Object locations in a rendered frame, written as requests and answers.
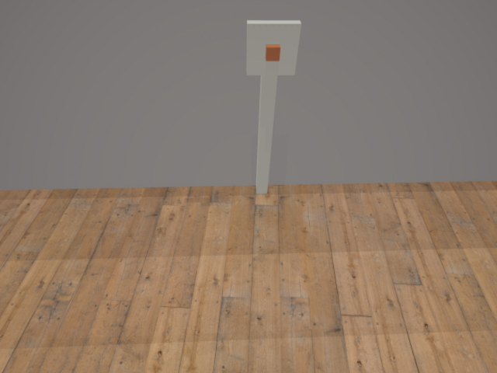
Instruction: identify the panel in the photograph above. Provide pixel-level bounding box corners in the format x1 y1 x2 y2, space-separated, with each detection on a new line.
247 20 301 193

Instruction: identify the button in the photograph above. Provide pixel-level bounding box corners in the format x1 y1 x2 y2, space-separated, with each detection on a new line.
266 44 280 61

